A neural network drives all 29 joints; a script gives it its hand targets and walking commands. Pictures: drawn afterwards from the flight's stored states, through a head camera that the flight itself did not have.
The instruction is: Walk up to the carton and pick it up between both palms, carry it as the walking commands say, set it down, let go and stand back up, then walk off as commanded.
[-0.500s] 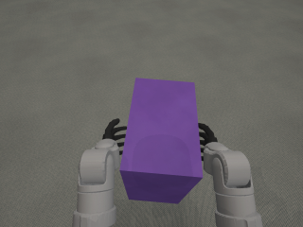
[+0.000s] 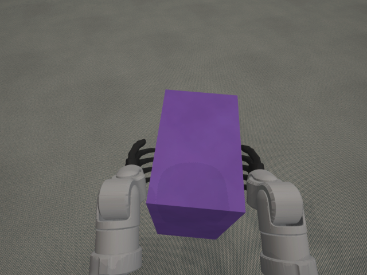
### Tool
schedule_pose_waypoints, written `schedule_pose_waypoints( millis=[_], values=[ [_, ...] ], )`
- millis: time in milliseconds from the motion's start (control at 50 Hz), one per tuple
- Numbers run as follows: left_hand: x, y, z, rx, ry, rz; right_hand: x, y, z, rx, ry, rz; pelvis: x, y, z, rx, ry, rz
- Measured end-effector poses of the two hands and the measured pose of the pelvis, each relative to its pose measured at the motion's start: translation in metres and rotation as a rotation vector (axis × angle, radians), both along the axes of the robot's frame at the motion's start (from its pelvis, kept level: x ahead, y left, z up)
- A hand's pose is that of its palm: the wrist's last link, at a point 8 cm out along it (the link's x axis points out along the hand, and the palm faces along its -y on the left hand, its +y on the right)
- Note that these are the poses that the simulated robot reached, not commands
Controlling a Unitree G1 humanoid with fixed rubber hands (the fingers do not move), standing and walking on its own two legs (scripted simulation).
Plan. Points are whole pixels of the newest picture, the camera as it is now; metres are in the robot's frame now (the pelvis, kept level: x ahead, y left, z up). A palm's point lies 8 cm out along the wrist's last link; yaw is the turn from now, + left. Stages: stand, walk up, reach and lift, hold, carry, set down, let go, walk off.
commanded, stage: carry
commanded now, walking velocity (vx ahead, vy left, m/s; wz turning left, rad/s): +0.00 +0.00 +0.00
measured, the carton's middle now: (193, 172) +0.35 +0.00 +0.02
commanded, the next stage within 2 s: none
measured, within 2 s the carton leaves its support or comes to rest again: neither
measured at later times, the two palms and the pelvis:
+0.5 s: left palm (132, 109) +0.52 +0.17 +0.05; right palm (220, 108) +0.52 -0.07 +0.06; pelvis +0.22 +0.04 -0.02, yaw -1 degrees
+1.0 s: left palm (133, 62) +0.79 +0.21 +0.03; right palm (201, 60) +0.78 -0.03 +0.05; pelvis +0.48 +0.09 -0.02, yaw -4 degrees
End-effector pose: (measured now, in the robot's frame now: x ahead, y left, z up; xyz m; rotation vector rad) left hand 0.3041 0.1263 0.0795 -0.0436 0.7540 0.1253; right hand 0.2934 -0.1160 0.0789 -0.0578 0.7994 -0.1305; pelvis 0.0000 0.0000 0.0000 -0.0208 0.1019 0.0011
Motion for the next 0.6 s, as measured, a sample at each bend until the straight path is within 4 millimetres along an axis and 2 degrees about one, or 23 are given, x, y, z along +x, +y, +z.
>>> schedule_pose_waypoints(
  millis=[120, 180, 320, 420, 500, 600],
  values=[
    [0.049, 0.016, -0.022, -0.018, 0.040, -0.004, 0.049, 0.016, -0.016, -0.018, 0.039, -0.005, 0.047, 0.016, -0.005, -0.018, 0.024, 0.000],
    [0.069, 0.025, -0.030, -0.014, 0.082, -0.013, 0.071, 0.025, -0.021, -0.024, 0.082, -0.002, 0.074, 0.026, -0.001, -0.030, 0.004, -0.012],
    [0.135, 0.038, -0.011, -0.020, -0.007, -0.010, 0.137, 0.038, -0.003, -0.022, -0.008, -0.010, 0.133, 0.039, 0.004, -0.052, -0.003, -0.025],
    [0.184, 0.040, -0.010, -0.017, -0.048, -0.014, 0.184, 0.040, -0.002, -0.023, -0.049, -0.013, 0.183, 0.042, -0.006, -0.058, -0.036, -0.027],
    [0.221, 0.043, -0.030, -0.018, -0.024, -0.013, 0.225, 0.043, -0.018, -0.030, -0.027, -0.005, 0.223, 0.042, -0.018, -0.058, -0.041, -0.012],
    [0.258, 0.056, -0.070, -0.025, 0.078, -0.009, 0.267, 0.056, -0.054, -0.050, 0.072, 0.013, 0.261, 0.054, -0.024, -0.065, 0.010, -0.003]
  ],
)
